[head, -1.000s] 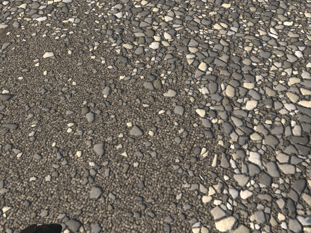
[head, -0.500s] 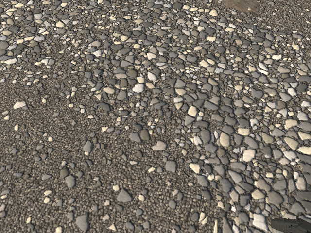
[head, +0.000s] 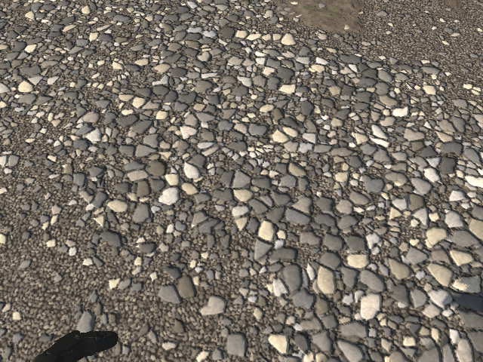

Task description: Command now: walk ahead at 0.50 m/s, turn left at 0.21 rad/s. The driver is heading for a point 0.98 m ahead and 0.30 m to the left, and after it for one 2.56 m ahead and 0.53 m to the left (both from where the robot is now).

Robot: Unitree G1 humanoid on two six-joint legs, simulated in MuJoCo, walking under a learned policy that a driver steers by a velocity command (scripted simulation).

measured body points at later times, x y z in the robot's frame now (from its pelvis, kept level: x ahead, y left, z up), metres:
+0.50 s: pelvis +0.27 +0.04 -0.01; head +0.31 +0.06 +0.44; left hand +0.22 +0.33 -0.14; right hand +0.54 -0.14 -0.09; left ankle +0.37 +0.15 -0.73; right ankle +0.11 -0.11 -0.71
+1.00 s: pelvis +0.56 +0.12 +0.00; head +0.58 +0.13 +0.45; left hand +0.64 +0.44 -0.08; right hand +0.74 -0.12 -0.11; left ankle +0.37 +0.15 -0.72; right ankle +0.72 +0.08 -0.73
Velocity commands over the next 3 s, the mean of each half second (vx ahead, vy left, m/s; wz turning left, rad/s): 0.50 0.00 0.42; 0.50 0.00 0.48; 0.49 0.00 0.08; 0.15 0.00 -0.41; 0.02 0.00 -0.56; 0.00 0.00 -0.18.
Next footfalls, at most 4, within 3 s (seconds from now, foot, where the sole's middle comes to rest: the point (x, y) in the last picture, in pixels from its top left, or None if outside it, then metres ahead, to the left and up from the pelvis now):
0.48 left None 0.41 0.17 -0.76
0.98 right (208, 263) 0.75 0.09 -0.76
1.48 left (93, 237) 0.87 0.45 -0.76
1.98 right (162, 197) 1.01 0.24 -0.76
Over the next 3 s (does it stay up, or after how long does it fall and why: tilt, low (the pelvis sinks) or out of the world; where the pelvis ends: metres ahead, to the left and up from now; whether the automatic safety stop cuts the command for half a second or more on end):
stays up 0.91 0.32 0.01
